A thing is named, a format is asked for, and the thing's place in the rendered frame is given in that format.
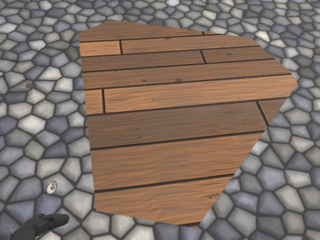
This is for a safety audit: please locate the left robot hand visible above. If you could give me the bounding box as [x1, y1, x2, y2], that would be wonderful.
[10, 213, 70, 240]

